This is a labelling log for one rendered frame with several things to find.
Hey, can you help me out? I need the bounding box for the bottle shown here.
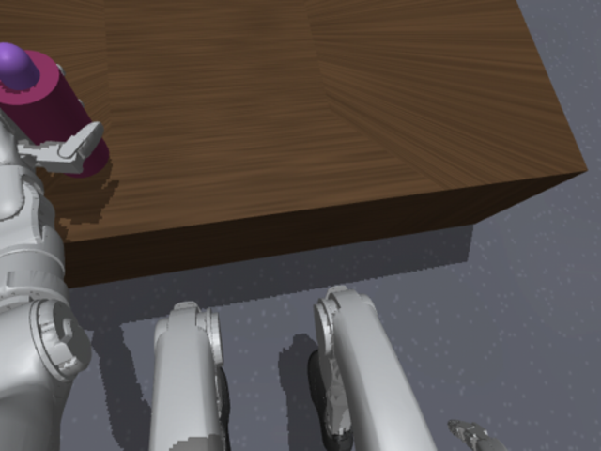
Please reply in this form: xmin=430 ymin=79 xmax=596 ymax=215
xmin=0 ymin=42 xmax=109 ymax=178

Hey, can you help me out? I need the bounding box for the right robot hand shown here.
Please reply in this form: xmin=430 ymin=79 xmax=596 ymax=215
xmin=448 ymin=420 xmax=508 ymax=451

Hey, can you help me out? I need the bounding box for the right robot foot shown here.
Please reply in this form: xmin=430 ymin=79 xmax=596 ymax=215
xmin=307 ymin=350 xmax=353 ymax=451

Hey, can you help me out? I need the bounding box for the left robot hand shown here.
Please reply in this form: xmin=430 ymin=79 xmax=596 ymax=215
xmin=0 ymin=64 xmax=104 ymax=175

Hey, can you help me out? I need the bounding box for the left robot arm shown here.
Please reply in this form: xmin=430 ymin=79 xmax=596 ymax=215
xmin=0 ymin=164 xmax=92 ymax=451

